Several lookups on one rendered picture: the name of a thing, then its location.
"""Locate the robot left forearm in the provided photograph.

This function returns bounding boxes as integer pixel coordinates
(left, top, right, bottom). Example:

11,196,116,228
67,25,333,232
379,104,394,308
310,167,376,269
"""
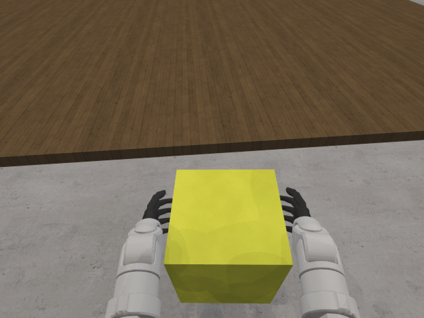
105,218,163,318

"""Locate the robot right hand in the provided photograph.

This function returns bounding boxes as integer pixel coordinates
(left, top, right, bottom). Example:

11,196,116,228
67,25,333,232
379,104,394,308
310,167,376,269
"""
280,187,311,233

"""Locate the robot left hand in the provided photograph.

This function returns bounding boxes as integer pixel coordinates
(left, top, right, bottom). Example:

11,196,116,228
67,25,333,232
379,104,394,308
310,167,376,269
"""
142,190,173,234

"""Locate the carton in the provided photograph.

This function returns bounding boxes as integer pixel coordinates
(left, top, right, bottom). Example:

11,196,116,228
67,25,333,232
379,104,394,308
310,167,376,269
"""
164,170,293,303

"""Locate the robot right forearm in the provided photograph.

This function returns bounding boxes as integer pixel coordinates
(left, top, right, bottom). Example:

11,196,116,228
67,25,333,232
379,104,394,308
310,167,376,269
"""
292,216,360,318

